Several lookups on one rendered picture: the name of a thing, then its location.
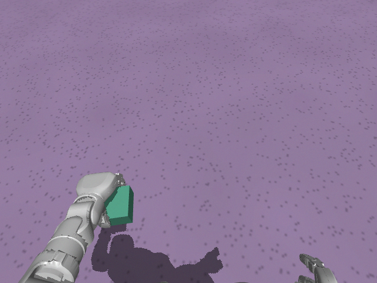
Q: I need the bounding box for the left robot arm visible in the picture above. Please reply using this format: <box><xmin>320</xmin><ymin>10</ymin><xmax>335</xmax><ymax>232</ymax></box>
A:
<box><xmin>18</xmin><ymin>193</ymin><xmax>104</xmax><ymax>283</ymax></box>

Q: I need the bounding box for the left robot hand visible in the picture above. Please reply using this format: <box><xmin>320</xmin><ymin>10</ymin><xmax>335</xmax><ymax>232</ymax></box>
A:
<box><xmin>76</xmin><ymin>172</ymin><xmax>125</xmax><ymax>228</ymax></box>

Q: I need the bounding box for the right robot hand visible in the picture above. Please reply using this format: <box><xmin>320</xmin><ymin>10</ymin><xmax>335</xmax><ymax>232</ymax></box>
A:
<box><xmin>295</xmin><ymin>254</ymin><xmax>338</xmax><ymax>283</ymax></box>

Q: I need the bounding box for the small box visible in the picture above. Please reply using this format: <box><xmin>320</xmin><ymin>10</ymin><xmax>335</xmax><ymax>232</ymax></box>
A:
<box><xmin>104</xmin><ymin>185</ymin><xmax>134</xmax><ymax>226</ymax></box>

